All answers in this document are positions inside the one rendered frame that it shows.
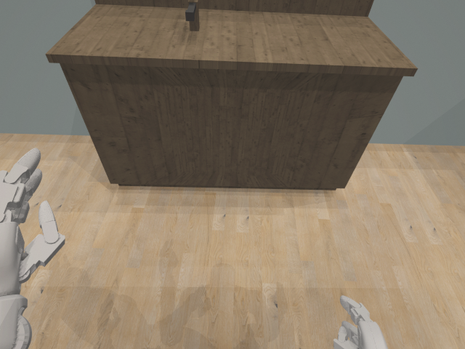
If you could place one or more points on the tap lever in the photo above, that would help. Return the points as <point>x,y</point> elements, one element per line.
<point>189,13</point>

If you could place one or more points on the left robot hand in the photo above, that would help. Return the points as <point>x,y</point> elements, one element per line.
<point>16,188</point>

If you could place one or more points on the robot left forearm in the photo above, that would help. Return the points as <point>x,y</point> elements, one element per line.
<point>15,330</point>

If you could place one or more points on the counter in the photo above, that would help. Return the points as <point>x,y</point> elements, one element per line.
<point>266,94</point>

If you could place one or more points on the right robot hand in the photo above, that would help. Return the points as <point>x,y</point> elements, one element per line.
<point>367,335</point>

